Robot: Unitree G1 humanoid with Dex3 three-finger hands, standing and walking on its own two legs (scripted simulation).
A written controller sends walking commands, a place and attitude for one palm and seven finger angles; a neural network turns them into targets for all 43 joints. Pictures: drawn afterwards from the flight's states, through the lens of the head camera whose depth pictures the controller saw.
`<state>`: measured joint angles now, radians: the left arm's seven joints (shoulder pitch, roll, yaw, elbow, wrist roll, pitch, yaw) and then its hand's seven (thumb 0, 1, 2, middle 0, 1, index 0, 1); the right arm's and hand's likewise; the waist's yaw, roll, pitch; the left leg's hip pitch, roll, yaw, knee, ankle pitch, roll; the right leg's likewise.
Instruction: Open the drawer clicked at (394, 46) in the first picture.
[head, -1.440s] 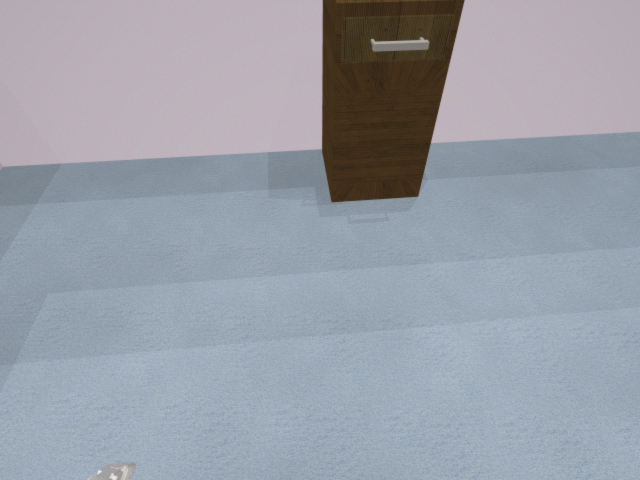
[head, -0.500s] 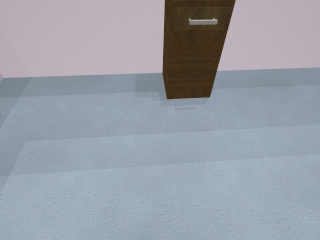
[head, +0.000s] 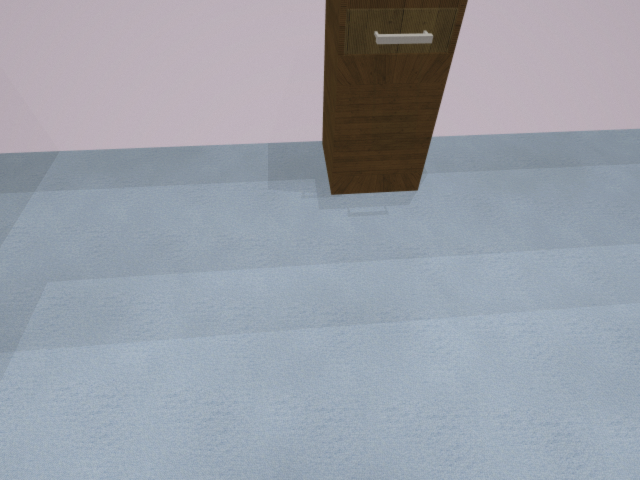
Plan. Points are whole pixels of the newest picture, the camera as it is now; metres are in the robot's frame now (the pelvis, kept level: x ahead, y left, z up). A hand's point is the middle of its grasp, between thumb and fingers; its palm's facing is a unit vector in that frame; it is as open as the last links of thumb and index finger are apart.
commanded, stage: walk to a spot facing it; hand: left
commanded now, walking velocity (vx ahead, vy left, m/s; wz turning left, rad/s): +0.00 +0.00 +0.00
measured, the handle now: (402, 36) +1.50 -0.20 -0.03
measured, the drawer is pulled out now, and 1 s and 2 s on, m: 0.00 0.00 0.00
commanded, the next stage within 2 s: none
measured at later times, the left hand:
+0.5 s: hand out of the picture +0.06 +0.19 -0.18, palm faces -0.14 -0.95 -0.27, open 7.4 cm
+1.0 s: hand out of the picture +0.14 +0.17 -0.18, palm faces -0.27 -0.94 -0.21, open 7.4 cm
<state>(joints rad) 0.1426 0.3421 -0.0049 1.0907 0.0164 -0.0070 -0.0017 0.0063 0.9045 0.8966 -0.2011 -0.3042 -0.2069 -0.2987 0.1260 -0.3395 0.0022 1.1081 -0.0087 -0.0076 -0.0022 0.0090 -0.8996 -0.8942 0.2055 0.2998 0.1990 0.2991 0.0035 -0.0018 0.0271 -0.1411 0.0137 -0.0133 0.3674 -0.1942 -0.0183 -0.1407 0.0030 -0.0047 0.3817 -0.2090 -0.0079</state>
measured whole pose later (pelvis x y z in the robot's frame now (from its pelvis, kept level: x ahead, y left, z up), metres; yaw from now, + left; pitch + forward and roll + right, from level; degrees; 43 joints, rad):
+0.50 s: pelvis -0.01 -0.02 -0.03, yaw -11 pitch -2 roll +2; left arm 0.27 0.24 0.04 0.97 0.03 0.05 -0.03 0.01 0.91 0.90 -0.20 -0.30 -0.20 -0.30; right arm 0.18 -0.25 -0.03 1.00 -0.02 0.04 -0.01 0.01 -0.90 -0.89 0.21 0.30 0.20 0.30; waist 0.04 0.02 0.05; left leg -0.25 0.11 0.14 0.70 -0.43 -0.04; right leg -0.31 0.03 -0.02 0.71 -0.38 -0.02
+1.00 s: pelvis +0.15 -0.02 -0.01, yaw -24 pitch +2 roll +0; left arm 0.48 0.17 0.05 1.03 0.04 -0.04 0.01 0.01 0.90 0.90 -0.20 -0.30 -0.21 -0.30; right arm 0.09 -0.20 -0.05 0.91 -0.01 -0.01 0.01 0.01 -0.90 -0.90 0.20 0.30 0.19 0.30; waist 0.09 -0.01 0.01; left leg -0.49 0.05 0.04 0.71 -0.27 -0.05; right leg -0.02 0.07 0.22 0.38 -0.38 -0.03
